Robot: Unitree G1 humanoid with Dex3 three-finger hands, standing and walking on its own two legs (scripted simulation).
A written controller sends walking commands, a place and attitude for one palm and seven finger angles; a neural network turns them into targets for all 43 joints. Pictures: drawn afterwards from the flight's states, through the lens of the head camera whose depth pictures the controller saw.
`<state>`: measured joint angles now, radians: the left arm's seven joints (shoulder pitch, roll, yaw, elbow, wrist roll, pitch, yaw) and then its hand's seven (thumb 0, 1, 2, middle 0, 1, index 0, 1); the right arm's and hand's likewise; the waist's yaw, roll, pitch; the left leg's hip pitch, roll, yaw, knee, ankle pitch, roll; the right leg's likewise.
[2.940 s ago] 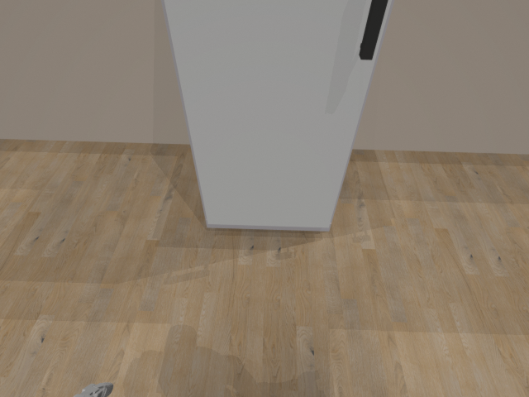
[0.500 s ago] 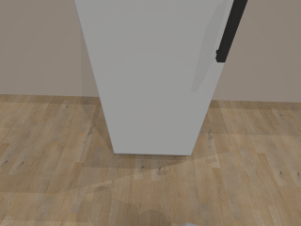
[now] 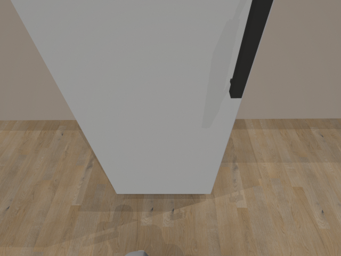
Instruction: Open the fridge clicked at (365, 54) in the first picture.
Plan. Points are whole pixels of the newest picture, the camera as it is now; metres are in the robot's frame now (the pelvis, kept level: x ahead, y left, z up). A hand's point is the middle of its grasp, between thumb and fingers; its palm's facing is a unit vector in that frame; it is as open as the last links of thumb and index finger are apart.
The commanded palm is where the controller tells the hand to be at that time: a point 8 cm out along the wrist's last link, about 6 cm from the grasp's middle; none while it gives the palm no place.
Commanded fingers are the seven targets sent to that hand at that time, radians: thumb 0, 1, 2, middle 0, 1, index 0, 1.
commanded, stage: come to a stop and stand still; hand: right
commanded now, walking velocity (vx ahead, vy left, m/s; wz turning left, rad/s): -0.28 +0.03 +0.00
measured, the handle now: (247, 37) +0.52 -0.14 +0.25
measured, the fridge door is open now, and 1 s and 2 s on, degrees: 0 0 0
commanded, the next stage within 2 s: look again from close up in 1.76 s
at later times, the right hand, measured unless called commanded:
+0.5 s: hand out of the picture +0.05 -0.21 -0.18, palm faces +0.05 +0.97 -0.22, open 7.4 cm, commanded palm none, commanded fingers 0.00 -0.90 -0.90 0.20 0.30 0.20 0.30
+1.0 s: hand out of the picture -0.13 -0.23 -0.18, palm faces +0.12 +0.96 -0.24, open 7.4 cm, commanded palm none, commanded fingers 0.00 -0.90 -0.90 0.20 0.30 0.20 0.30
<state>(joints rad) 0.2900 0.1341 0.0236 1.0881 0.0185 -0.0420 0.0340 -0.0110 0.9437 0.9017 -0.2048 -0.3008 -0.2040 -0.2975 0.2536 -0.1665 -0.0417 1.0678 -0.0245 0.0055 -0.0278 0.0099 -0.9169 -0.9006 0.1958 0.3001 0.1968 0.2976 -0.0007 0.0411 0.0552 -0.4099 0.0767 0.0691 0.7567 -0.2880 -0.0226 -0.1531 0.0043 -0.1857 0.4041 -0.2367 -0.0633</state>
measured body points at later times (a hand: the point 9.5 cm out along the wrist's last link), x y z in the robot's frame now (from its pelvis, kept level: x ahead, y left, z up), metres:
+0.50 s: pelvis -0.03 -0.03 -0.02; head -0.04 -0.03 +0.43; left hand +0.04 +0.22 -0.16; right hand +0.05 -0.27 -0.16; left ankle +0.04 +0.11 -0.73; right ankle -0.02 -0.11 -0.74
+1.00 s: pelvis -0.11 -0.04 -0.02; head -0.13 -0.03 +0.43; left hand -0.07 +0.20 -0.18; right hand -0.13 -0.28 -0.16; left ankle +0.00 +0.07 -0.73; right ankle -0.02 -0.11 -0.74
